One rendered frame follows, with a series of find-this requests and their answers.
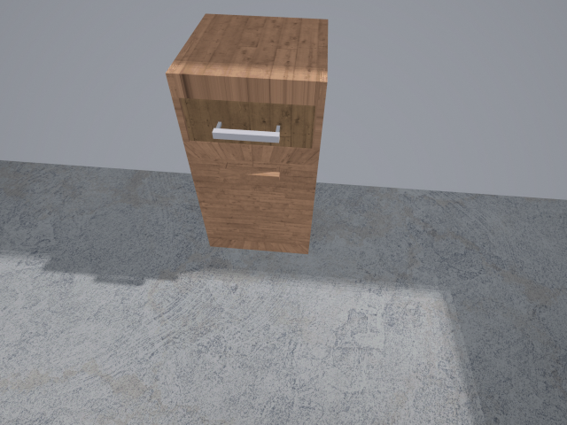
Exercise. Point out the handle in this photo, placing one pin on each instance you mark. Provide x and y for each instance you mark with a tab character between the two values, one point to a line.
246	135
249	175

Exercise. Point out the cabinet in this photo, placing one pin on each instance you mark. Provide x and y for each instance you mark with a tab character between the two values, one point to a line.
258	59

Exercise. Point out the drawer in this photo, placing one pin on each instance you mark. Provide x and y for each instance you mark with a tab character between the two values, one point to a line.
296	121

